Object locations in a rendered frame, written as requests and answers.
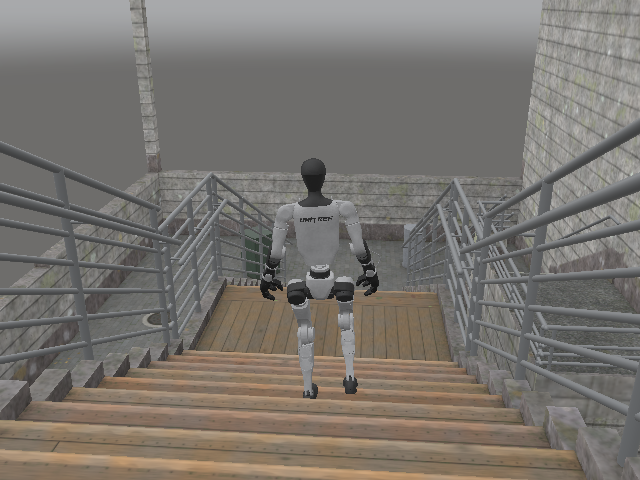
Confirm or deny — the robot right forearm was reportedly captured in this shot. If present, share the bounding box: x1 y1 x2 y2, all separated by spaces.
356 239 376 277

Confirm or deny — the robot left hand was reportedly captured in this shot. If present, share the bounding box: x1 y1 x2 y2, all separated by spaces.
260 278 283 301

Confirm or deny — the robot right hand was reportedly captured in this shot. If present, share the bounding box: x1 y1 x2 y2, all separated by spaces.
356 272 379 296

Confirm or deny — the robot left upper arm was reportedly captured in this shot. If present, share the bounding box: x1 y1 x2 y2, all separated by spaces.
270 203 295 259

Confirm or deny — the robot left foot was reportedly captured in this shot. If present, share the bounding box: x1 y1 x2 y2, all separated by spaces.
303 383 318 399

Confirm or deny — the robot right upper arm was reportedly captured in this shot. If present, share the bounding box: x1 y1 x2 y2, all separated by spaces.
336 200 366 255

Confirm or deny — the robot right thigh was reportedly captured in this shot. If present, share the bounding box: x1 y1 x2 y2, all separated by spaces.
334 276 355 330

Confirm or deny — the robot left forearm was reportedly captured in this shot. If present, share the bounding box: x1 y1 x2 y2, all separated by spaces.
262 244 281 282

